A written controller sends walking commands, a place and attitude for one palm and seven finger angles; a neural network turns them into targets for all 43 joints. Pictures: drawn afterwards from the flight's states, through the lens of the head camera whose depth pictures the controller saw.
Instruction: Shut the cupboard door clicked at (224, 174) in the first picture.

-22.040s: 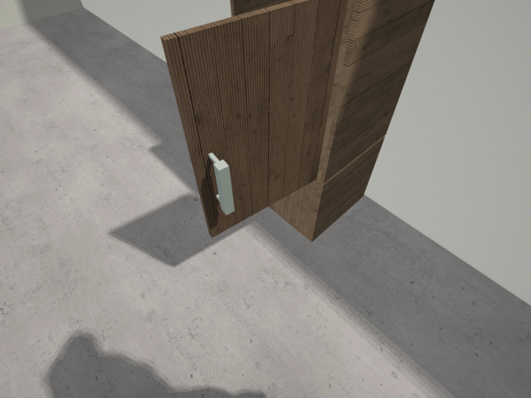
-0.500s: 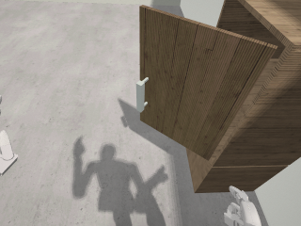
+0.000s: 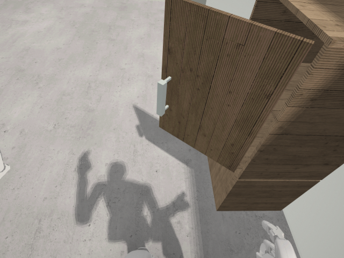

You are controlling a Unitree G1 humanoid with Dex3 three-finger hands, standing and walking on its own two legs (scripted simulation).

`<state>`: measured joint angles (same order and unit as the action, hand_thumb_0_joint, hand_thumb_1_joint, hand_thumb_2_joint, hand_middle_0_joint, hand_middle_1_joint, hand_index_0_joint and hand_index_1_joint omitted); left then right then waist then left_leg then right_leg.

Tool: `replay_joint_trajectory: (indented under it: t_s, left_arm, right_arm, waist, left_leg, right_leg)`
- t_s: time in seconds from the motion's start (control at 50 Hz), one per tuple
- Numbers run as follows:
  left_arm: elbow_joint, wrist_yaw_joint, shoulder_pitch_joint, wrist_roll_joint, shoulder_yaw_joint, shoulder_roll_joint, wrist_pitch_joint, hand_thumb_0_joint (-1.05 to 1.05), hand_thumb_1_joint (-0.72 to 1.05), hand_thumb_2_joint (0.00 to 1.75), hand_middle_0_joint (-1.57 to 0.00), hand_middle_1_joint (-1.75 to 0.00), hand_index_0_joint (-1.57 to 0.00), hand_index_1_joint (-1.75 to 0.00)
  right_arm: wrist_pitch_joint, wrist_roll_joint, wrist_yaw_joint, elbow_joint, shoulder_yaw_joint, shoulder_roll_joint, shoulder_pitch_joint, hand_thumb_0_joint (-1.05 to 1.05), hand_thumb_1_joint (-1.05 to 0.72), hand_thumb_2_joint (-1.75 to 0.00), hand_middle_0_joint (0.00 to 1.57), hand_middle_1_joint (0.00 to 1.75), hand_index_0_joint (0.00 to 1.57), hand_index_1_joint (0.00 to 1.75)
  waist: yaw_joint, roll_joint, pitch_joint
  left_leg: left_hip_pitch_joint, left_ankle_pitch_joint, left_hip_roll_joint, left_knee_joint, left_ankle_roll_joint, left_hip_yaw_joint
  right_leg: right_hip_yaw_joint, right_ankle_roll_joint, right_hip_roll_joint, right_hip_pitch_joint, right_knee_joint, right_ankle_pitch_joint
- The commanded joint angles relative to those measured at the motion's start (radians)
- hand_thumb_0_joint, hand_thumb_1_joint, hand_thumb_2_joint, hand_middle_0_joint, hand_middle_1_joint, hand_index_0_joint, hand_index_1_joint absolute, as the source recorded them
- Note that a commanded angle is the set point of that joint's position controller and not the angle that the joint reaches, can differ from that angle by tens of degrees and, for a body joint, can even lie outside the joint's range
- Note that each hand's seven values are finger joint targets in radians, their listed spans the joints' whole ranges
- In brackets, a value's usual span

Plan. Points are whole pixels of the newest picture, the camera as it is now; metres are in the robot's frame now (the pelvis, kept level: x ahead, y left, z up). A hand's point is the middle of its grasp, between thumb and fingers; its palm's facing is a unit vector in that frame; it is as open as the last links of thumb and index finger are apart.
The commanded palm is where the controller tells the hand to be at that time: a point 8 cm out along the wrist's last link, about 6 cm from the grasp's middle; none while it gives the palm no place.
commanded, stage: step back with the hand held close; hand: left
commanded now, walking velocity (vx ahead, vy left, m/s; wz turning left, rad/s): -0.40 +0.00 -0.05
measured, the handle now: (164, 96) +0.71 +0.05 -0.08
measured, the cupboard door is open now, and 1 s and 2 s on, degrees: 52 52 52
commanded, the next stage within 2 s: stop stepping back and stand still in 0.58 s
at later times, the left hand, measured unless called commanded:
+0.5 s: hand out of the picture +0.13 +0.28 +0.19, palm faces +0.46 -0.78 -0.42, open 7.4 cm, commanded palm +0.05 +0.31 +0.20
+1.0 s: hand out of the picture +0.02 +0.31 +0.20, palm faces +0.38 -0.85 -0.37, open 7.4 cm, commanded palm -0.03 +0.35 +0.20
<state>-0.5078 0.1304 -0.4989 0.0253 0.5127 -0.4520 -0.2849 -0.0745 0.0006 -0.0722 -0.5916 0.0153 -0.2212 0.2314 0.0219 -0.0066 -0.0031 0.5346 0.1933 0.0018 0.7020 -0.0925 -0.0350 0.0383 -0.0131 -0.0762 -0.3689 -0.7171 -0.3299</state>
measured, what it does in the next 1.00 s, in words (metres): walks backwards: right foot, then right foot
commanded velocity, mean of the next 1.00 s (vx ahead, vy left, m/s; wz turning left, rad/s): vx -0.20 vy -0.03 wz -0.05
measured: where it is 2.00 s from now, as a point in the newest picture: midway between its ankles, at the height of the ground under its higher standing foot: outside the picture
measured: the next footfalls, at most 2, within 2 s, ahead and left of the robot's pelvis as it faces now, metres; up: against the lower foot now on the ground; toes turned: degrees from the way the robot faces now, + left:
right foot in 0.02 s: +0.03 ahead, -0.14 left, +0.00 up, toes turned +4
right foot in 0.60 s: -0.07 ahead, -0.12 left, +0.00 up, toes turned +5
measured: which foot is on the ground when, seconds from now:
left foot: down 0.00-0.62, up 0.64-0.74, down 0.76-1.00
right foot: up 0.00-0.00, down 0.02-0.44, up 0.46-0.58, down 0.60-0.80, up 0.82-1.00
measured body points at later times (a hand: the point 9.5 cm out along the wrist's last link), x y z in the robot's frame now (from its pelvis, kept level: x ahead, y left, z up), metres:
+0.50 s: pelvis -0.07 +0.00 +0.01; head -0.06 +0.04 +0.46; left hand +0.09 +0.32 +0.22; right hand +0.10 -0.24 -0.05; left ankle +0.10 +0.06 -0.71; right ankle -0.03 -0.14 -0.70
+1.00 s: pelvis -0.18 +0.05 +0.03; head -0.19 +0.10 +0.48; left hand +0.00 +0.35 +0.22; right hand -0.02 -0.17 -0.02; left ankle -0.06 +0.11 -0.71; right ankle -0.24 -0.05 -0.68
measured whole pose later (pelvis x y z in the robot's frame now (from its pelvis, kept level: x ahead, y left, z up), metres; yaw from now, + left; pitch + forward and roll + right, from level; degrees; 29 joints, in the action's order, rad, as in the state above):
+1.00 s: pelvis -0.18 +0.05 +0.03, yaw -2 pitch +0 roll -5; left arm -0.59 0.15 -0.57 0.06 0.42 -0.42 -0.14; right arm -0.11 0.00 -0.04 -0.57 -0.04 -0.14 0.24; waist 0.02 0.02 0.04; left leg 0.37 0.11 0.05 0.36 -0.03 -0.10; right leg -0.09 0.01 -0.10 -0.20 -0.59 -0.46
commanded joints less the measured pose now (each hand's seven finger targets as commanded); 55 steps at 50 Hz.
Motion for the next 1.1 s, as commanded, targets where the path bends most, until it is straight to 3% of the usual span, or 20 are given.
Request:
replay_joint_trajectory:
  t_s: [0.0, 0.06, 0.14, 0.32, 0.38, 0.44, 0.48, 0.54, 0.56, 0.6, 0.62, 0.64, 0.7, 0.74, 0.8, 0.84, 0.96, 1.0, 1.06, 1.08]
  left_arm:
    - [-0.215, 0.018, 0.019, 0.028, 0.070, -0.136, -0.069, 0.00, 0.90, 0.90, -0.20, -0.30, -0.20, -0.30]
    - [-0.260, 0.026, 0.052, 0.021, 0.053, -0.148, -0.072, 0.00, 0.90, 0.90, -0.20, -0.30, -0.20, -0.30]
    - [-0.259, 0.031, -0.012, 0.020, 0.128, -0.208, -0.065, 0.00, 0.90, 0.90, -0.20, -0.30, -0.20, -0.30]
    - [-0.211, 0.054, 0.012, 0.025, 0.052, -0.174, -0.045, 0.00, 0.90, 0.90, -0.20, -0.30, -0.20, -0.30]
    - [-0.221, 0.056, 0.027, 0.021, 0.042, -0.170, -0.038, 0.00, 0.90, 0.90, -0.20, -0.30, -0.20, -0.30]
    - [-0.243, 0.043, 0.049, 0.013, 0.089, -0.197, -0.041, 0.00, 0.90, 0.90, -0.20, -0.30, -0.20, -0.30]
    - [-0.304, 0.032, 0.039, 0.035, 0.117, -0.230, -0.043, 0.00, 0.90, 0.90, -0.20, -0.30, -0.20, -0.30]
    - [-0.268, 0.038, -0.093, 0.070, 0.129, -0.218, -0.026, 0.00, 0.90, 0.90, -0.20, -0.30, -0.20, -0.30]
    - [-0.267, 0.038, -0.090, 0.076, 0.103, -0.195, -0.029, 0.00, 0.90, 0.90, -0.20, -0.30, -0.20, -0.30]
    - [-0.250, 0.053, -0.018, 0.051, 0.101, -0.224, -0.046, 0.00, 0.90, 0.90, -0.20, -0.30, -0.20, -0.30]
    - [-0.183, 0.056, 0.013, 0.031, 0.034, -0.192, -0.010, 0.00, 0.90, 0.90, -0.20, -0.30, -0.20, -0.30]
    - [-0.213, 0.057, 0.084, 0.024, 0.014, -0.173, 0.006, 0.00, 0.90, 0.90, -0.20, -0.30, -0.20, -0.30]
    - [-0.143, 0.053, 0.212, 0.008, -0.038, -0.152, 0.031, 0.00, 0.90, 0.90, -0.20, -0.30, -0.20, -0.30]
    - [-0.205, 0.053, 0.297, -0.005, -0.011, -0.183, 0.019, 0.00, 0.90, 0.90, -0.20, -0.30, -0.20, -0.30]
    - [-0.216, 0.035, 0.135, 0.011, 0.039, -0.154, 0.017, 0.00, 0.90, 0.90, -0.20, -0.30, -0.20, -0.30]
    - [-0.323, 0.022, 0.090, 0.022, 0.021, -0.144, 0.032, 0.00, 0.90, 0.90, -0.20, -0.30, -0.20, -0.30]
    - [-0.294, 0.037, -0.066, 0.046, 0.002, -0.143, 0.100, 0.00, 0.90, 0.90, -0.20, -0.30, -0.20, -0.30]
    - [-0.257, 0.039, -0.058, 0.048, 0.044, -0.194, 0.118, 0.00, 0.90, 0.90, -0.20, -0.30, -0.20, -0.30]
    - [-0.232, 0.053, 0.039, 0.061, 0.115, -0.271, 0.103, 0.00, 0.90, 0.90, -0.20, -0.30, -0.20, -0.30]
    - [-0.156, 0.054, 0.037, 0.059, 0.064, -0.208, 0.116, 0.00, 0.90, 0.90, -0.20, -0.30, -0.20, -0.30]
  right_arm:
    - [-0.073, 0.000, 0.001, 0.134, 0.050, -0.142, -0.113, 0.00, -0.90, -0.90, 0.20, 0.30, 0.20, 0.30]
    - [-0.080, -0.002, 0.000, 0.120, 0.054, -0.137, -0.127, 0.00, -0.90, -0.90, 0.20, 0.30, 0.20, 0.30]
    - [-0.068, 0.008, -0.006, 0.140, 0.055, -0.137, -0.146, 0.00, -0.90, -0.90, 0.20, 0.30, 0.20, 0.30]
    - [-0.036, 0.002, -0.005, 0.117, 0.048, -0.117, -0.092, 0.00, -0.90, -0.90, 0.20, 0.30, 0.20, 0.30]
    - [-0.039, 0.000, -0.014, 0.127, 0.045, -0.125, -0.109, 0.00, -0.90, -0.90, 0.20, 0.30, 0.20, 0.30]
    - [-0.054, 0.002, -0.022, 0.147, 0.053, -0.139, -0.164, 0.00, -0.90, -0.90, 0.20, 0.30, 0.20, 0.30]
    - [-0.067, 0.008, -0.011, 0.148, 0.061, -0.113, -0.163, 0.00, -0.90, -0.90, 0.20, 0.30, 0.20, 0.30]
    - [-0.081, 0.004, 0.012, 0.132, 0.066, -0.099, -0.142, 0.00, -0.90, -0.90, 0.20, 0.30, 0.20, 0.30]
    - [-0.076, 0.003, 0.018, 0.123, 0.058, -0.088, -0.143, 0.00, -0.90, -0.90, 0.20, 0.30, 0.20, 0.30]
    - [-0.060, 0.010, 0.021, 0.080, 0.054, -0.095, -0.098, 0.00, -0.90, -0.90, 0.20, 0.30, 0.20, 0.30]
    - [-0.045, 0.002, 0.024, 0.072, 0.063, -0.098, -0.100, 0.00, -0.90, -0.90, 0.20, 0.30, 0.20, 0.30]
    - [-0.038, 0.008, 0.024, 0.067, 0.068, -0.107, -0.101, 0.00, -0.90, -0.90, 0.20, 0.30, 0.20, 0.30]
    - [-0.024, 0.000, -0.009, 0.068, 0.017, -0.103, -0.104, 0.00, -0.90, -0.90, 0.20, 0.30, 0.20, 0.30]
    - [-0.058, -0.009, -0.034, 0.097, 0.033, -0.151, -0.133, 0.00, -0.90, -0.90, 0.20, 0.30, 0.20, 0.30]
    - [-0.094, -0.007, -0.017, 0.125, 0.029, -0.129, -0.096, 0.00, -0.90, -0.90, 0.20, 0.30, 0.20, 0.30]
    - [-0.101, -0.005, 0.013, 0.142, 0.031, -0.110, -0.107, 0.00, -0.90, -0.90, 0.20, 0.30, 0.20, 0.30]
    - [-0.063, 0.006, 0.014, 0.154, 0.013, -0.101, -0.087, 0.00, -0.90, -0.90, 0.20, 0.30, 0.20, 0.30]
    - [-0.035, 0.012, 0.005, 0.146, 0.013, -0.096, -0.072, 0.00, -0.90, -0.90, 0.20, 0.30, 0.20, 0.30]
    - [-0.008, 0.026, 0.007, 0.110, 0.012, -0.094, -0.059, 0.00, -0.90, -0.90, 0.20, 0.30, 0.20, 0.30]
    - [-0.013, 0.003, 0.003, 0.103, 0.024, -0.095, -0.063, 0.00, -0.90, -0.90, 0.20, 0.30, 0.20, 0.30]
  waist:
    - [-0.014, -0.076, 0.119]
    - [-0.010, -0.107, 0.198]
    - [-0.017, -0.115, 0.157]
    - [0.019, 0.029, 0.121]
    - [0.015, -0.069, 0.096]
    - [-0.022, -0.272, 0.120]
    - [-0.039, -0.217, 0.217]
    - [-0.036, -0.227, 0.272]
    - [-0.031, -0.166, 0.246]
    - [0.006, 0.103, 0.135]
    - [-0.002, 0.225, 0.101]
    - [-0.005, 0.242, 0.078]
    - [0.023, 0.066, -0.073]
    - [-0.014, -0.228, -0.016]
    - [-0.018, -0.303, 0.156]
    - [-0.022, -0.204, 0.177]
    - [-0.010, -0.228, 0.132]
    - [-0.003, -0.140, 0.132]
    - [0.007, 0.092, 0.138]
    - [0.002, 0.187, 0.119]
  left_leg:
    - [0.065, 0.275, 0.182, -0.336, 0.002, 0.227]
    - [-0.054, 0.245, 0.144, -0.297, 0.033, 0.168]
    - [0.059, 0.436, 0.146, -0.356, 0.030, 0.198]
    - [-0.255, 0.254, 0.044, -0.130, 0.082, 0.098]
    - [-0.166, 0.345, 0.108, -0.313, 0.057, 0.178]
    - [0.192, 0.633, 0.270, -0.628, 0.008, 0.347]
    - [0.066, 0.461, 0.263, -0.573, 0.039, 0.247]
    - [-0.142, 0.312, 0.223, -0.448, 0.099, 0.091]
    - [-0.202, 0.263, 0.189, -0.346, 0.123, 0.039]
    - [-0.440, 0.143, 0.062, 0.092, 0.156, -0.037]
    - [-0.381, 0.211, 0.017, 0.267, 0.156, 0.002]
    - [-0.349, 0.229, 0.014, 0.356, 0.146, 0.040]
    - [-0.254, 0.147, 0.043, -0.139, 0.110, 0.061]
    - [-0.182, 0.096, 0.205, -0.412, 0.044, 0.226]
    - [-0.080, 0.686, 0.321, -0.651, 0.032, 0.399]
    - [-0.179, 0.580, 0.301, -0.637, 0.067, 0.333]
    - [-0.243, 0.364, 0.159, -0.557, 0.178, 0.081]
    - [-0.191, 0.292, 0.107, -0.412, 0.181, 0.017]
    - [-0.252, 0.053, 0.079, -0.014, 0.136, -0.015]
    - [-0.215, 0.126, 0.055, 0.057, 0.132, 0.014]
  right_leg:
    - [0.089, 0.038, 0.053, 0.211, 0.113, 0.166]
    - [0.126, 0.042, 0.085, 0.157, 0.141, 0.154]
    - [0.115, 0.057, 0.068, 0.178, 0.174, -0.043]
    - [0.159, 0.084, 0.174, -0.192, 0.399, -0.136]
    - [0.056, 0.042, 0.083, -0.107, 0.302, -0.143]
    - [-0.065, 0.009, -0.059, 0.283, -0.064, -0.067]
    - [-0.073, 0.031, -0.052, 0.273, -0.103, -0.140]
    - [-0.076, 0.067, 0.017, 0.187, 0.142, -0.170]
    - [-0.010, 0.086, 0.079, 0.110, 0.271, -0.164]
    - [0.354, 0.169, 0.347, -0.341, 0.574, -0.203]
    - [0.390, 0.209, 0.414, -0.386, 0.593, -0.275]
    - [0.386, 0.224, 0.418, -0.397, 0.577, -0.220]
    - [0.167, 0.093, 0.244, -0.216, 0.338, 0.092]
    - [0.033, 0.007, 0.067, -0.049, 0.141, 0.046]
    - [-0.029, -0.010, -0.016, 0.143, -0.150, -0.129]
    - [-0.043, 0.006, -0.020, 0.091, -0.167, -0.146]
    - [-0.174, 0.042, -0.048, 0.254, 0.308, -0.110]
    - [-0.089, 0.099, 0.040, 0.299, 0.398, -0.085]
    - [0.180, 0.233, 0.334, 0.078, 0.508, -0.115]
    - [0.216, 0.237, 0.337, 0.039, 0.501, -0.295]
